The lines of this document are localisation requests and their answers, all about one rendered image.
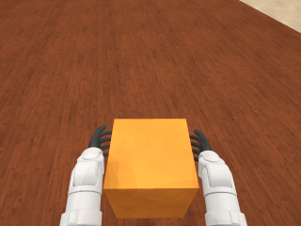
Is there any right robot forearm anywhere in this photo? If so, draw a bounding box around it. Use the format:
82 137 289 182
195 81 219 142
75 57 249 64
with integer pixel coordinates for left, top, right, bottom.
198 151 247 226

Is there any left robot forearm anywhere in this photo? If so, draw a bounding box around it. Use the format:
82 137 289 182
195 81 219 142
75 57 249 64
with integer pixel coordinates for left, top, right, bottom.
59 147 104 226

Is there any right robot hand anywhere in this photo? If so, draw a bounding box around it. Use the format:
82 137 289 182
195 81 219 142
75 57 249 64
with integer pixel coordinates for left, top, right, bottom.
189 129 212 162

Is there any left robot hand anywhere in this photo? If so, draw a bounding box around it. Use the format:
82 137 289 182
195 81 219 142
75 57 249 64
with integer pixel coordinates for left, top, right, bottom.
87 125 113 157

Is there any carton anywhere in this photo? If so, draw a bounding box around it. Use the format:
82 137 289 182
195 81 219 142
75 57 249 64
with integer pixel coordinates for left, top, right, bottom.
103 119 199 218

